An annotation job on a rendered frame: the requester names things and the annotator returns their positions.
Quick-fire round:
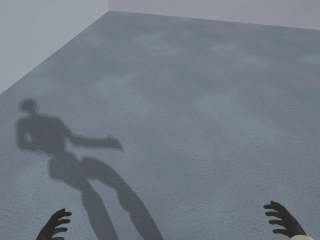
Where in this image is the left robot hand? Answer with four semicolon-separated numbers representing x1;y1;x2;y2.
36;208;72;240

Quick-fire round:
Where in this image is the right robot hand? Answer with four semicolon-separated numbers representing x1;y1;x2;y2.
263;201;307;238

